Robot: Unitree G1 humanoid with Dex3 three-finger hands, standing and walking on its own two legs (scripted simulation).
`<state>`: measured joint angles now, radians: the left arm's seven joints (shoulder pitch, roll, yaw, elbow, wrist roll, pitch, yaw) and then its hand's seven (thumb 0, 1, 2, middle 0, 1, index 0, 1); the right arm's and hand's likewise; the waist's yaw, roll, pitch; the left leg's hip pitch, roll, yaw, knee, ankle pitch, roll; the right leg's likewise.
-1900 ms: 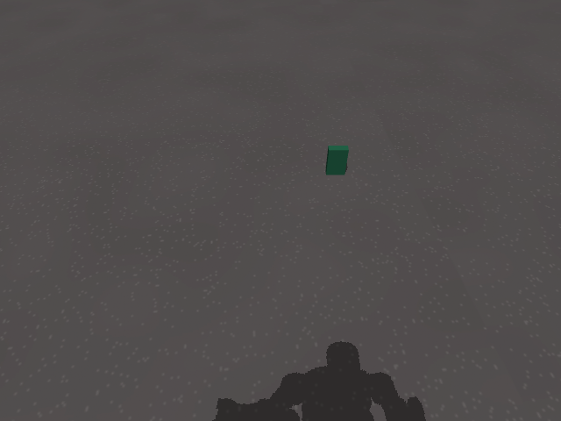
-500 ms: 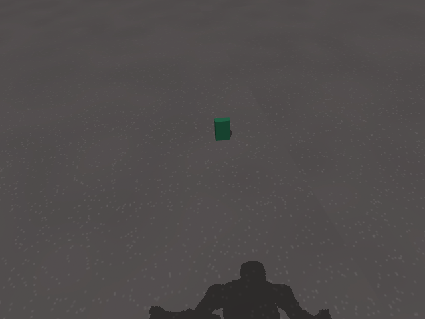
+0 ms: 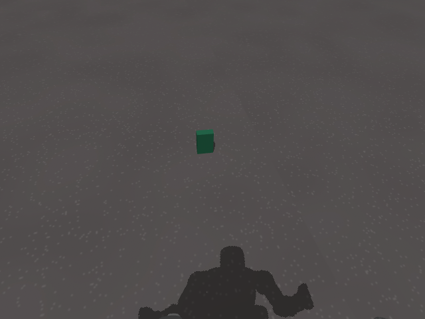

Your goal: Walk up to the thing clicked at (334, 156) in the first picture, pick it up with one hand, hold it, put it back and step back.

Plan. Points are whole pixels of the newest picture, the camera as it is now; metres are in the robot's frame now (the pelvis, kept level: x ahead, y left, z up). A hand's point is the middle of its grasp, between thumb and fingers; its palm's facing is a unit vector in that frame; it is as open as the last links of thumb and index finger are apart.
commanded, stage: walk up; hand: left
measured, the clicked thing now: (204, 142) +1.14 +0.11 -0.67
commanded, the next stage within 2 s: none
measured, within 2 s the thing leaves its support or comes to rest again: neither
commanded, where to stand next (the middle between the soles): +0.77 +0.00 m, yaw -3 degrees
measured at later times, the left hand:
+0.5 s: hand (134, 213) +0.37 +0.23 -0.11, palm faces -0.09 -0.90 -0.42, open 7.4 cm
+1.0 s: hand (123, 182) +0.48 +0.29 -0.15, palm faces -0.08 -0.93 -0.37, open 7.4 cm
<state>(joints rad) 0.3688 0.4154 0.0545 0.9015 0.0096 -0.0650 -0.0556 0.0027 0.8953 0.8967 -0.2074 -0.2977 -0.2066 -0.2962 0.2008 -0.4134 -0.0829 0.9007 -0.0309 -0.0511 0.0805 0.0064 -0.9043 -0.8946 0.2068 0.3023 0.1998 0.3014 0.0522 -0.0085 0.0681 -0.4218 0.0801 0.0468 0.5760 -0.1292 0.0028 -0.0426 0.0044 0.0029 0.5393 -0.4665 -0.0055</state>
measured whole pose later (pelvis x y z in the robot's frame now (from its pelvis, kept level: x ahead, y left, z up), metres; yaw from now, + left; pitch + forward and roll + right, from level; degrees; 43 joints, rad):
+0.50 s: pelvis +0.24 -0.04 +0.00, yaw -4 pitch -3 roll +2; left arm 0.21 0.39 0.06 0.84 0.00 -0.09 -0.06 0.00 0.90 0.90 -0.20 -0.30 -0.20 -0.30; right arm 0.34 -0.43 -0.05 0.88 0.00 -0.03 0.04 0.01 -0.91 -0.89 0.21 0.30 0.20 0.30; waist -0.01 0.05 0.09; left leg -0.21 0.06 0.03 1.03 -0.50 0.02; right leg -0.39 -0.04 -0.04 0.69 -0.24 -0.03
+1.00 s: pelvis +0.43 +0.01 +0.00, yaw -3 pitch -2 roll -1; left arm 0.34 0.43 0.05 0.89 0.00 -0.05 -0.02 0.00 0.90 0.90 -0.20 -0.30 -0.20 -0.30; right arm 0.25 -0.40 -0.07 0.83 -0.01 -0.07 0.07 0.01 -0.91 -0.89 0.21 0.30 0.20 0.30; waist 0.01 -0.02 0.09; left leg -0.35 0.04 0.06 0.63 -0.25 0.03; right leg -0.28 -0.03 0.01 1.03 -0.47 -0.04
